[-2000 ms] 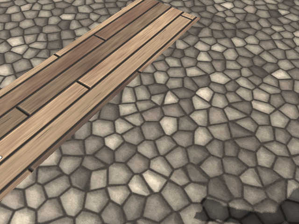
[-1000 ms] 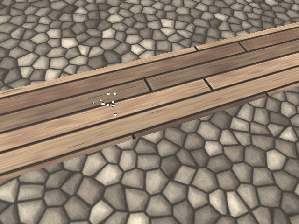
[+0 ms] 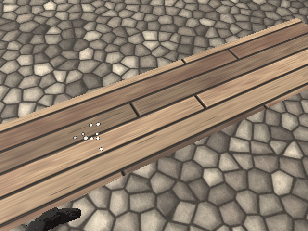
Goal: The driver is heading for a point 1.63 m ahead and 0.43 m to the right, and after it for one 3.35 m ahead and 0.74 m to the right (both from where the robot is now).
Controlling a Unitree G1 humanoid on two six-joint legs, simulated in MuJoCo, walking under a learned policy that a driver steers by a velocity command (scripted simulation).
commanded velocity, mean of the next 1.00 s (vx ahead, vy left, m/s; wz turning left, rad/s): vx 0.16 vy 0.00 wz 0.00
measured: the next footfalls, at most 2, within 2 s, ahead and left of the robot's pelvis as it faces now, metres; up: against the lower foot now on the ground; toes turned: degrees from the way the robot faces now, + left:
right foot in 0.08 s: +0.25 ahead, -0.12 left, +0.00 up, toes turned -2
left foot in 0.54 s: +0.34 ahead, +0.11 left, +0.00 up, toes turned -1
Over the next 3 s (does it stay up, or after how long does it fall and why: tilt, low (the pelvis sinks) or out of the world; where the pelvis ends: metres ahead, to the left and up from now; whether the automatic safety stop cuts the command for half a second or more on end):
stays up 0.84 -0.06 -0.01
